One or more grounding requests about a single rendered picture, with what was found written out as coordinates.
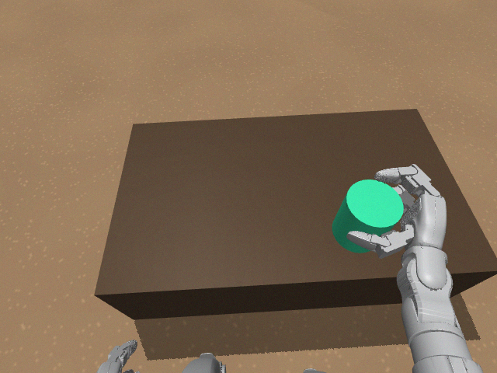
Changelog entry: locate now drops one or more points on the right robot hand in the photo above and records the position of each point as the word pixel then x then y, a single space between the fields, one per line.
pixel 424 222

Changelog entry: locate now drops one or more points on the left robot hand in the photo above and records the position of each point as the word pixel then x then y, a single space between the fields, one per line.
pixel 118 357

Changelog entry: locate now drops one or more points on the right robot arm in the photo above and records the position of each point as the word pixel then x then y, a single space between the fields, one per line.
pixel 433 332

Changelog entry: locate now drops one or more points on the can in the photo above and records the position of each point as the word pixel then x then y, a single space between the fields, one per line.
pixel 369 206

